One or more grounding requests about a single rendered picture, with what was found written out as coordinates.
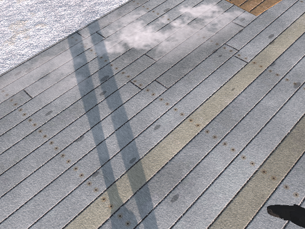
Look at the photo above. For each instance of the robot right hand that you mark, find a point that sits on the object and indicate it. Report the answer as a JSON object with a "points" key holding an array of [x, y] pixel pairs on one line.
{"points": [[293, 213]]}

